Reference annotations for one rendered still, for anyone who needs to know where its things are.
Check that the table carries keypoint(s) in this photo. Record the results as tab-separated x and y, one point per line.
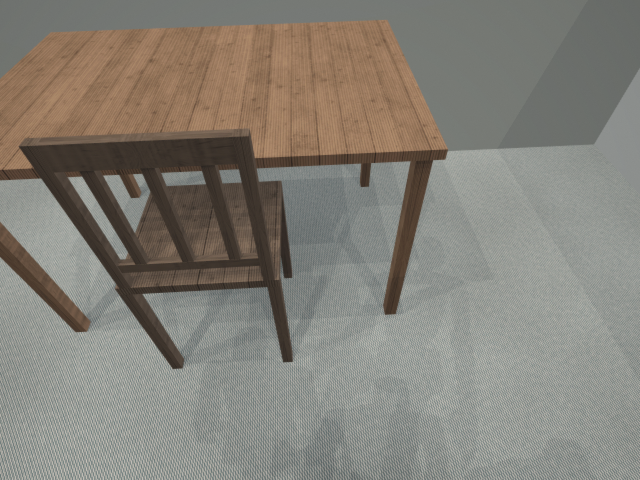
323	93

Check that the chair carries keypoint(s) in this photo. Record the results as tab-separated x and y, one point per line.
212	236

